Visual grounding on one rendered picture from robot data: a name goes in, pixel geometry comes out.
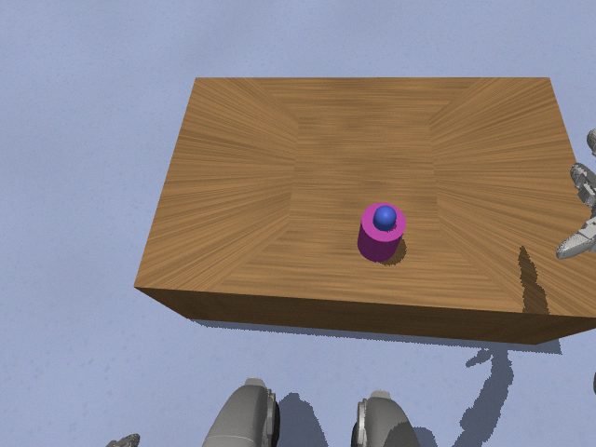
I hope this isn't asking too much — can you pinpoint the right robot hand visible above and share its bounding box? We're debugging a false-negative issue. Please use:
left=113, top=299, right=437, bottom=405
left=556, top=129, right=596, bottom=260

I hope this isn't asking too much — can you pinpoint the bottle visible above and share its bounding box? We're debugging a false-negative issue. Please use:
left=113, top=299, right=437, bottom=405
left=358, top=203, right=406, bottom=262

